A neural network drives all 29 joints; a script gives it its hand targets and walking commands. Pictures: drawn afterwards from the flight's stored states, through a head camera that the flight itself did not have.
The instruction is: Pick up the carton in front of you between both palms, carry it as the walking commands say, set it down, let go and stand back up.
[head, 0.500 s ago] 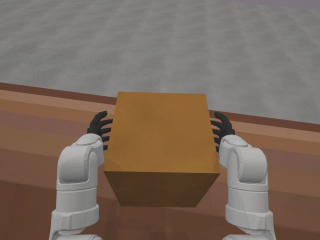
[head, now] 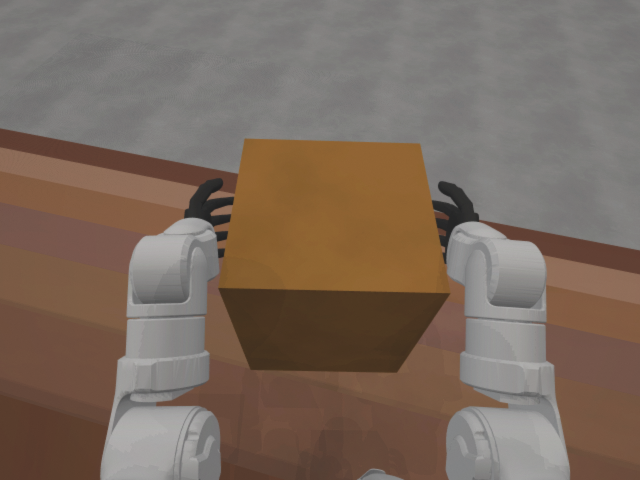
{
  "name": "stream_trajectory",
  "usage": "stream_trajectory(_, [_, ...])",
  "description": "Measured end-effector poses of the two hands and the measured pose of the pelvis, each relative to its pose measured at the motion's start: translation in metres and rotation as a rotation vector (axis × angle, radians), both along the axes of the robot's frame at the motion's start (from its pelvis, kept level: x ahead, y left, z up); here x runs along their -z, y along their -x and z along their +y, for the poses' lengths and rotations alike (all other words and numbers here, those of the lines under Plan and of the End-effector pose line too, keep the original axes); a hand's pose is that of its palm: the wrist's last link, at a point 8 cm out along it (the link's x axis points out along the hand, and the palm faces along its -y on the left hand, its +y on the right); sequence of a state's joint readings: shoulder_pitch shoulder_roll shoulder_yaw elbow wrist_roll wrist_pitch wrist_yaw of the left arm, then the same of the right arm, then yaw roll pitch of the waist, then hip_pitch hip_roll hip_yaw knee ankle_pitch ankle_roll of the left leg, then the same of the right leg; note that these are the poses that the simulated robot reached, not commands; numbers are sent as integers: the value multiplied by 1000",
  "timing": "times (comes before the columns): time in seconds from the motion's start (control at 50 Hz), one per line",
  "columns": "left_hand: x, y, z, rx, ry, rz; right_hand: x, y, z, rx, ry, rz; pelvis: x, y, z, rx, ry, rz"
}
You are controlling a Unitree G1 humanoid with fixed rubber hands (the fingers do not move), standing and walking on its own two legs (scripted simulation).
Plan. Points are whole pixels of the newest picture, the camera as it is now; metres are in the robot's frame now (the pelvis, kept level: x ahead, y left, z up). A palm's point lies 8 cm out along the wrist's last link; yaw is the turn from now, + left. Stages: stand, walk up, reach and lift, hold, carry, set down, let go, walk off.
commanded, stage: carry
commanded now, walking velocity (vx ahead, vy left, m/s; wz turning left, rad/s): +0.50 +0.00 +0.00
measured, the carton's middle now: (327, 266) +0.38 +0.02 +0.03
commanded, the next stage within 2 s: none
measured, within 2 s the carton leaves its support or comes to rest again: neither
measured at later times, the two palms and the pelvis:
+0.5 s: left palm (247, 128) +0.70 +0.19 +0.00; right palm (406, 138) +0.69 -0.11 +0.00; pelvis +0.34 +0.05 -0.13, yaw +0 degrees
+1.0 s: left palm (263, 107) +1.00 +0.22 -0.17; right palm (374, 105) +1.02 -0.08 -0.16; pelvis +0.66 +0.04 -0.26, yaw -1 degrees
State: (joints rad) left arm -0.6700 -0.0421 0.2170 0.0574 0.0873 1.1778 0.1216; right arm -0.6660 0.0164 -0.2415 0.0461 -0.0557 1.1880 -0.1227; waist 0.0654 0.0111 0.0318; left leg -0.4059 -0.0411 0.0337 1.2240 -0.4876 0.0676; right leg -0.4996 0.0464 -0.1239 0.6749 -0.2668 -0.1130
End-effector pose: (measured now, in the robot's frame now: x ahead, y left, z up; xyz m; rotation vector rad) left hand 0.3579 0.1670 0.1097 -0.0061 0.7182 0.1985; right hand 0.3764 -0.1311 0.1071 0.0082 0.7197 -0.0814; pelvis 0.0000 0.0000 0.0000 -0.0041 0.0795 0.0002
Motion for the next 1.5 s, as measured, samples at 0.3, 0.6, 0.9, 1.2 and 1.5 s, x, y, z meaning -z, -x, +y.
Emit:
stream_trajectory(0.3, [3, -193, 21, -2, 8, -78, 8, -188, 20, 19, -23, -78, 23, -193, 18, 21, 17, 3])
stream_trajectory(0.6, [166, -390, 23, 126, 14, 124, 159, -356, 22, 87, 51, 123, 139, -388, 60, 18, 15, -30])
stream_trajectory(0.9, [240, -592, 31, 48, 15, -80, 233, -580, 29, 46, 12, -80, 236, -602, 50, 1, -3, -36])
stream_trajectory(1.2, [313, -793, 77, 11, -11, -33, 319, -790, 76, 0, -9, -35, 308, -809, 70, 23, 18, -22])
stream_trajectory(1.5, [425, -1012, 43, 157, 25, 73, 421, -963, 43, 144, 31, 72, 388, -1009, 99, 24, -1, -2])
